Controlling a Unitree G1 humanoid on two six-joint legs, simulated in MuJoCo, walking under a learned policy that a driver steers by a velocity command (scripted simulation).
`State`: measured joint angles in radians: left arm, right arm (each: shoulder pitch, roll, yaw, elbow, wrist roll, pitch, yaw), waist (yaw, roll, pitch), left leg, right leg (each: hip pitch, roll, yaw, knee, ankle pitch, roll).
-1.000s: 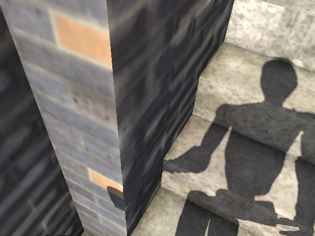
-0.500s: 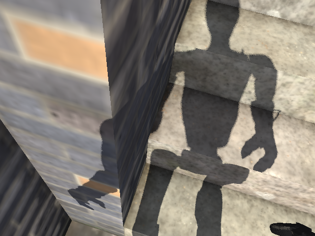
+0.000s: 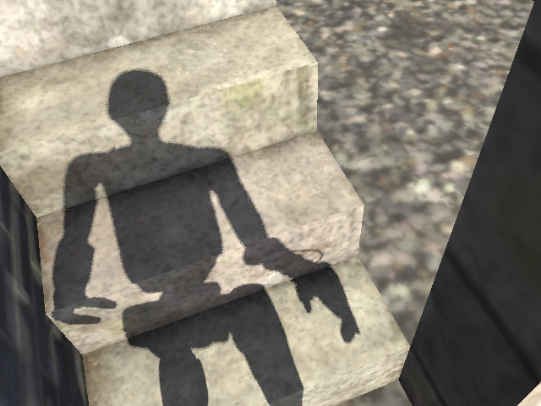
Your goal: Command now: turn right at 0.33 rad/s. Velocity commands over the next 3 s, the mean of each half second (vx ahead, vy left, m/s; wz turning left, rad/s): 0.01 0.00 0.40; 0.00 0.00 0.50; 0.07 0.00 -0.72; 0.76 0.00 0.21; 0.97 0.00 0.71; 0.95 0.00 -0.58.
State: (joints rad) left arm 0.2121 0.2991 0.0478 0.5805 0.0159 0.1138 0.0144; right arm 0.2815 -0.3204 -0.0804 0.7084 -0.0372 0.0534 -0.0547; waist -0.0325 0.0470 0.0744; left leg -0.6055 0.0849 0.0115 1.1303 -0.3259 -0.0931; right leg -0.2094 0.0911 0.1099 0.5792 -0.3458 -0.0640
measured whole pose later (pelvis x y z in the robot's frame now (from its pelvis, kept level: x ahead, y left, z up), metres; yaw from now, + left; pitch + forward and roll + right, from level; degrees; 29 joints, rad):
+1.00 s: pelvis -0.05 -0.04 +0.01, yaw +29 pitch -1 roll +0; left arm 0.20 0.28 0.01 0.81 0.02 0.02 0.03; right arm 0.21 -0.23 -0.02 0.76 -0.02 0.01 -0.06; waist 0.02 0.01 0.07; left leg -0.21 -0.08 -0.16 0.51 -0.30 0.01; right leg -0.21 0.06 0.08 0.44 -0.20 -0.03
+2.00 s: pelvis +0.13 -0.07 +0.01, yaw +13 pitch +2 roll -1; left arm 0.30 0.23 0.03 0.79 0.04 -0.09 0.04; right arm 0.28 -0.23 -0.03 0.76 -0.03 0.03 0.03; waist 0.00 0.05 0.02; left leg -0.67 0.04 0.00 1.14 -0.19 0.06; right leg -0.02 0.01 -0.16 0.26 -0.27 -0.03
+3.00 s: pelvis +0.58 +0.20 +0.25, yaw +14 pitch +5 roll +1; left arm 0.45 0.20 0.09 0.94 -0.03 -0.02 -0.03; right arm -0.17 -0.06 0.08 0.42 -0.01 -0.05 -0.10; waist 0.10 -0.09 0.13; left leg -0.96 0.03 -0.01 1.33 -0.46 0.01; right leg -0.28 0.11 0.30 0.76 0.00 -0.04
